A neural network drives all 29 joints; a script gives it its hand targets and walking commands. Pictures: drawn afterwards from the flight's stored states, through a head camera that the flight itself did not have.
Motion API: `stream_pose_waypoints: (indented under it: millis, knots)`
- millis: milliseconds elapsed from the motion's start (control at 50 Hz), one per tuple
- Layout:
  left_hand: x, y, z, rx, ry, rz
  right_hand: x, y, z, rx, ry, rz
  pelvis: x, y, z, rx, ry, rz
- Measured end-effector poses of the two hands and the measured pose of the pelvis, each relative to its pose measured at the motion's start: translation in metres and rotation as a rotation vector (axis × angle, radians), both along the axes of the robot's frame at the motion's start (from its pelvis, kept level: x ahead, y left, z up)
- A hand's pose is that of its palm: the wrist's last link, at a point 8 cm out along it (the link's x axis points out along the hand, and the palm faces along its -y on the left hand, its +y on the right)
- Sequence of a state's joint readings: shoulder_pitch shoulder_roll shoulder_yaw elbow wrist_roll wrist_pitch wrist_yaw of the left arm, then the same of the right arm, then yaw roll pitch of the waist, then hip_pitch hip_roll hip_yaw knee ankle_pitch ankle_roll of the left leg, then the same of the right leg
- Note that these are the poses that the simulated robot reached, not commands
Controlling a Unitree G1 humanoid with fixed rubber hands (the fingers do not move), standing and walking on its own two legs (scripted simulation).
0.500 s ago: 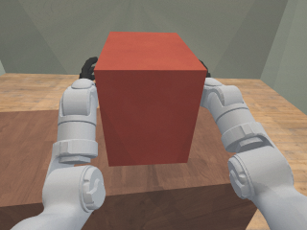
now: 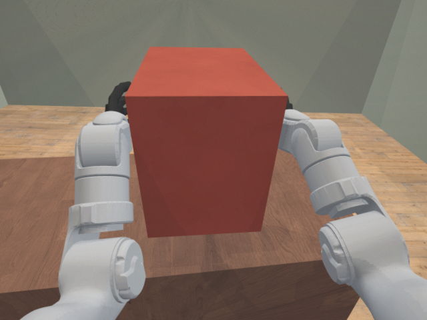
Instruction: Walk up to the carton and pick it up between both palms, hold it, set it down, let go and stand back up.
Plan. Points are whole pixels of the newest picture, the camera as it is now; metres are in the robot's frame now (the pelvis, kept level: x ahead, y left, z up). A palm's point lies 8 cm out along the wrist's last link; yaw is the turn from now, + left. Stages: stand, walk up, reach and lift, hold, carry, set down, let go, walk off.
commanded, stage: hold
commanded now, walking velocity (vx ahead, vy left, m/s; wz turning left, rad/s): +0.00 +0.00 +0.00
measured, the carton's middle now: (201, 131) +0.39 +0.01 +0.26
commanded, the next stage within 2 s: set down in 1.86 s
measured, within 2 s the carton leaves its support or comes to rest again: neither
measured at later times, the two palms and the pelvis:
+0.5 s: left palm (119, 125) +0.35 +0.14 +0.30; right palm (288, 123) +0.35 -0.14 +0.30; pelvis -0.02 +0.00 +0.00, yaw +0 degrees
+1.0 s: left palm (119, 121) +0.38 +0.15 +0.29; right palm (280, 120) +0.38 -0.13 +0.29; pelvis +0.01 +0.00 +0.00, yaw +0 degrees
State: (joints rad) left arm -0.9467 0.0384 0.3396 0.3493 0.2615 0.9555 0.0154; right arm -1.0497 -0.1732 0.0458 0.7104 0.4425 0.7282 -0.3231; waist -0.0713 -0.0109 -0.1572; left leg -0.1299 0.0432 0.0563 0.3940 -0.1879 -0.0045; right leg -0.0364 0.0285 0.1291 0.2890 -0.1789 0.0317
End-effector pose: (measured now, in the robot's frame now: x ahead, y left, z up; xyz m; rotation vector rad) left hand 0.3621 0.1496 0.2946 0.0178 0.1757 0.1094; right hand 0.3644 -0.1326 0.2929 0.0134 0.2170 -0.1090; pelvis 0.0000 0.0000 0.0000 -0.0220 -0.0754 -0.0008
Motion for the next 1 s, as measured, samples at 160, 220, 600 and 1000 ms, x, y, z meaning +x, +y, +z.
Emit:
stream_pose_waypoints:
  millis: [160, 220, 600, 1000]
  knots:
    - [-0.023, 0.003, 0.011, 0.0, -0.052, 0.001, -0.022, 0.003, 0.012, 0.003, -0.051, 0.0, -0.016, 0.002, 0.0, -0.002, -0.022, 0.0]
    - [-0.028, 0.003, 0.014, 0.002, -0.07, -0.003, -0.028, 0.003, 0.015, -0.006, -0.069, -0.001, -0.021, 0.002, -0.001, -0.003, -0.029, 0.001]
    - [0.003, -0.009, -0.002, 0.016, -0.028, -0.007, 0.001, -0.008, -0.001, -0.036, -0.025, -0.005, -0.014, -0.003, 0.0, 0.004, 0.018, 0.0]
    - [0.013, -0.002, -0.001, -0.002, -0.01, -0.004, 0.011, -0.002, -0.001, 0.003, -0.007, -0.008, 0.01, -0.001, 0.0, 0.0, 0.018, 0.0]
